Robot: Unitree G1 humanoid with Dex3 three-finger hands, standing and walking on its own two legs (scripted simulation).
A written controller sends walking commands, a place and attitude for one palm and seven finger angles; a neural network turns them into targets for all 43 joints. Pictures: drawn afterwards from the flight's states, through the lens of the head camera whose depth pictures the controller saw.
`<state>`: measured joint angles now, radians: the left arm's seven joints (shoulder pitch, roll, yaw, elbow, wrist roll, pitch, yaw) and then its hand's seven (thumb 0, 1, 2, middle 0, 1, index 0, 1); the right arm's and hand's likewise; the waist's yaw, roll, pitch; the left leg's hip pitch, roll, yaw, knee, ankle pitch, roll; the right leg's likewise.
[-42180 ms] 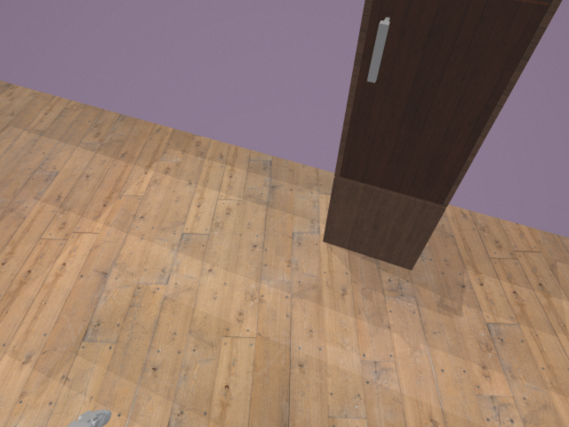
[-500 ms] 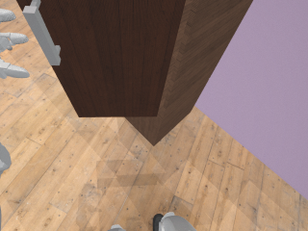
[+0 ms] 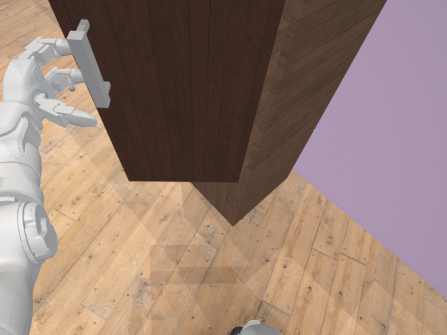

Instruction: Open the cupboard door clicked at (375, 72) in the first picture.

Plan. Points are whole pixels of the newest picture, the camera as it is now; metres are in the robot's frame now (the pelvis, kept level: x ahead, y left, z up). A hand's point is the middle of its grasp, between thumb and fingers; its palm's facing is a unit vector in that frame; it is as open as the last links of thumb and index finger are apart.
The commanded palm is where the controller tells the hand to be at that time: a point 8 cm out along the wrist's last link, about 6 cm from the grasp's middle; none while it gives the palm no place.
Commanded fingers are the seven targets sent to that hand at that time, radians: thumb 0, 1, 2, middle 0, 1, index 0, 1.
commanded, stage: slide the fingers in behind the handle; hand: left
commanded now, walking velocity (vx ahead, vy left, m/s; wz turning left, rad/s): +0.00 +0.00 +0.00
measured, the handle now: (94, 66) +0.55 +0.20 +0.14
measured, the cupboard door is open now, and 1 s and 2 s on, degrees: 49 48 48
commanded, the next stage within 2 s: close the thumb around the handle in 1.02 s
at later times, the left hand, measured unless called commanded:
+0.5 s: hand (86, 87) +0.50 +0.20 +0.14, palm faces -0.03 -1.00 +0.00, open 13.9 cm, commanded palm +0.48 +0.24 +0.14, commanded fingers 0.00 -0.50 0.30 -0.30 -1.20 -0.30 -1.20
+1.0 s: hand (92, 89) +0.50 +0.19 +0.14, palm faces -0.04 -1.00 +0.00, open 14.0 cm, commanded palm +0.48 +0.23 +0.14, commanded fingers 0.00 -0.50 0.30 -0.30 -1.20 -0.30 -1.20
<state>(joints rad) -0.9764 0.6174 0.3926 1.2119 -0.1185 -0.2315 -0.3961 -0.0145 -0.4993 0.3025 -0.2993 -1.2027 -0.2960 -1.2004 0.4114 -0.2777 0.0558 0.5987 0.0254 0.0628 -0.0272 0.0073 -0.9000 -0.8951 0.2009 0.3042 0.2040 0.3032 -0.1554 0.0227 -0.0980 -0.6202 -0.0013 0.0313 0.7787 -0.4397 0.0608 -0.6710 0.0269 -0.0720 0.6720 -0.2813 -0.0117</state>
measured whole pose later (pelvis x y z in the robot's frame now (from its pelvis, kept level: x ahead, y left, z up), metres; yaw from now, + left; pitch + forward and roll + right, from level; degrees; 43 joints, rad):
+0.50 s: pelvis -0.01 -0.01 +0.00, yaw +0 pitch +16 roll -3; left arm -1.00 0.61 0.37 1.22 -0.12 -0.25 -0.35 -0.01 -0.50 0.30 -0.30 -1.20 -0.30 -1.22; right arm 0.46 -0.29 0.04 0.64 0.02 0.04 -0.03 0.01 -0.90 -0.90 0.20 0.30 0.20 0.30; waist -0.17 0.02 -0.08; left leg -0.63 0.00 0.03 0.77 -0.43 0.05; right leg -0.68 0.03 -0.08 0.67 -0.27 -0.02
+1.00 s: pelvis +0.00 -0.01 +0.00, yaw +0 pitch +15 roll -2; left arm -0.97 0.55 0.36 1.19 -0.12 -0.26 -0.33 -0.01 -0.50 0.30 -0.30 -1.20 -0.30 -1.20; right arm 0.43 -0.28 0.04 0.62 0.02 0.04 -0.02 0.01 -0.90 -0.90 0.20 0.30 0.20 0.30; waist -0.15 0.02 -0.09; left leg -0.60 0.00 0.04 0.76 -0.43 0.05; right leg -0.66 0.03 -0.07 0.67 -0.28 -0.02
